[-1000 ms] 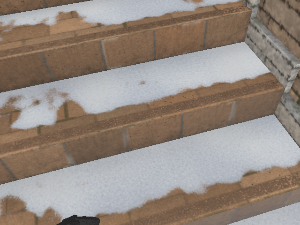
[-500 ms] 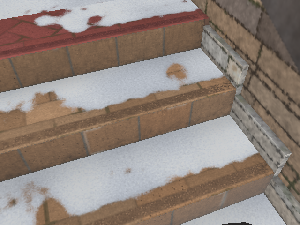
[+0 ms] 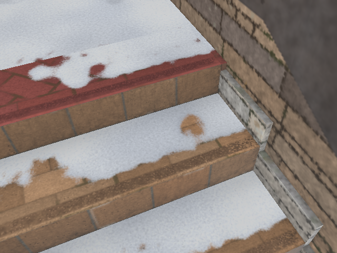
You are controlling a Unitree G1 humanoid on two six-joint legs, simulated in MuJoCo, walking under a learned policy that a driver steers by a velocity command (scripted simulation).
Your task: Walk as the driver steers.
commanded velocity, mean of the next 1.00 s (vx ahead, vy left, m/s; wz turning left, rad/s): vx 0.15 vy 0.00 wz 0.41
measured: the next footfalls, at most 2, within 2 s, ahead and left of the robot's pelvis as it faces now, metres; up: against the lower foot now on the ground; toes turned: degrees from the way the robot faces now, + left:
right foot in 0.02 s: +0.12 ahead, -0.11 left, +0.00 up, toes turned -2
left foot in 0.48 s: +0.05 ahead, +0.14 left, +0.00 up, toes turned +17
